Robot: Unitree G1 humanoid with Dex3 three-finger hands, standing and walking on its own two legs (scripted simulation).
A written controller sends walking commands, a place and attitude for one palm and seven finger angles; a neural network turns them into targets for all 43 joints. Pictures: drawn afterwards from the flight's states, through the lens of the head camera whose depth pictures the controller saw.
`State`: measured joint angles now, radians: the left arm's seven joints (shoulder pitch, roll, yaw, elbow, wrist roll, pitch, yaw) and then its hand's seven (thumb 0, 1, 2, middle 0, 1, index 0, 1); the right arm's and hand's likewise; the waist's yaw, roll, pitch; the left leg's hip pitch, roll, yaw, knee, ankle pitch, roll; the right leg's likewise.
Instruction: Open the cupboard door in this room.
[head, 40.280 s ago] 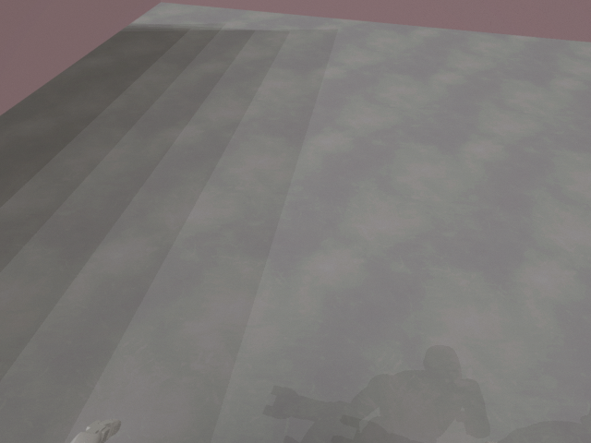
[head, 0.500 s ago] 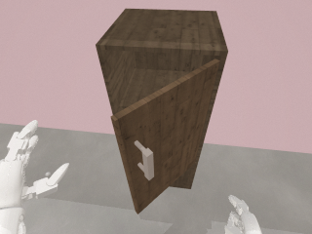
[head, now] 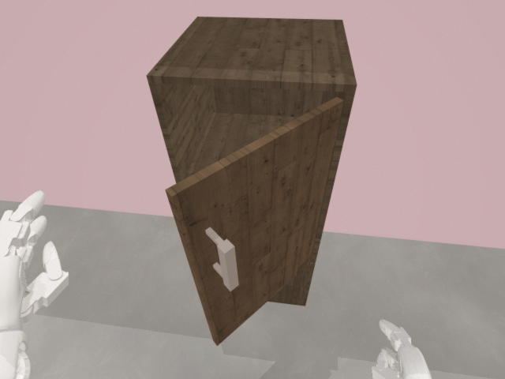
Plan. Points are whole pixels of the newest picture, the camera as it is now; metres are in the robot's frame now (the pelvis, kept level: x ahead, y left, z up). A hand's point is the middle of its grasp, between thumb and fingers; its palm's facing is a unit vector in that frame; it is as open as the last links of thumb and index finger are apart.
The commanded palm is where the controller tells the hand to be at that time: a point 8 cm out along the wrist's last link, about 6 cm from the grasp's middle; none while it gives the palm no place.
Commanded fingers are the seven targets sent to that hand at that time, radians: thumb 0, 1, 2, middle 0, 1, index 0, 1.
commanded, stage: draw the hand back to the body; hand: left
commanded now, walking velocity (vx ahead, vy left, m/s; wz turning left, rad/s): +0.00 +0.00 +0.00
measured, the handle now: (221, 259) +0.31 +0.10 +0.01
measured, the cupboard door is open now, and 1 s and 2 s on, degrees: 49 49 49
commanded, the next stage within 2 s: step back with the hand held close in 0.04 s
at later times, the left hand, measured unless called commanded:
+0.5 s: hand (46, 290) +0.17 +0.28 +0.14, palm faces +0.34 -0.79 -0.51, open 7.4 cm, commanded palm +0.11 +0.32 +0.17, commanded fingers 0.00 0.90 0.90 -0.20 -0.30 -0.20 -0.30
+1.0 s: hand out of the picture +0.09 +0.29 +0.15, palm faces +0.44 -0.79 -0.43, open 7.4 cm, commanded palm +0.02 +0.33 +0.17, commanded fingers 0.00 0.90 0.90 -0.20 -0.30 -0.20 -0.30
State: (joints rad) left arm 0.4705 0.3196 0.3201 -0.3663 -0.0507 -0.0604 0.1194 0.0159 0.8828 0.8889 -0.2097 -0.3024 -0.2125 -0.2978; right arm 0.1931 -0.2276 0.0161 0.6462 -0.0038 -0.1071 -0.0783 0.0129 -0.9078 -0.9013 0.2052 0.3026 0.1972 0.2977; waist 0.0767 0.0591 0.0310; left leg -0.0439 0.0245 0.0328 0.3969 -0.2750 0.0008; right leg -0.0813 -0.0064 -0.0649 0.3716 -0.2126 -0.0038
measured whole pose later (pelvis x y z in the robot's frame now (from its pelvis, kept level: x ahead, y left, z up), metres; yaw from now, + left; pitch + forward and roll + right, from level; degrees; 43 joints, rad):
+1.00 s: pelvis -0.12 +0.03 -0.02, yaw +0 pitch -1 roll -2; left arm 0.51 0.38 0.42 -0.54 -0.02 -0.22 0.17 0.01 0.89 0.89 -0.21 -0.30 -0.21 -0.30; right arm 0.20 -0.23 0.01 0.57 0.00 -0.07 -0.07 0.01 -0.91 -0.90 0.21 0.30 0.20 0.30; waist 0.01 -0.01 0.07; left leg -0.42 0.00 0.04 0.66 -0.27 0.05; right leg -0.42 -0.03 -0.04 0.55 -0.18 0.02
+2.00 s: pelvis -0.31 -0.01 +0.00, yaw +2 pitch +2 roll +1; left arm 0.53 0.39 0.38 -0.44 -0.02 -0.20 0.15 0.01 0.89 0.89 -0.21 -0.30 -0.22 -0.30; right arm 0.31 -0.22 0.00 0.70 0.00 -0.10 -0.09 0.01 -0.91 -0.90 0.21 0.30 0.20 0.30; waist 0.01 -0.04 -0.11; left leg -0.39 0.02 0.04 0.77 -0.32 0.01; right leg -0.19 0.00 -0.04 0.43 -0.28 -0.04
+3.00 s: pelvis -0.34 -0.01 -0.01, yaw +5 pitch -2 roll +0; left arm 0.29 0.19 0.02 0.96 0.01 0.02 0.02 -0.02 0.99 0.89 -0.21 -0.30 -0.21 -0.30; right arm 0.25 -0.17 0.01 0.99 -0.02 0.04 -0.01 0.01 -0.93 -0.90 0.20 0.30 0.20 0.30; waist 0.02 -0.02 0.06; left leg -0.24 0.00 -0.01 0.50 -0.23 0.00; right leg -0.23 0.04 -0.10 0.45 -0.20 -0.07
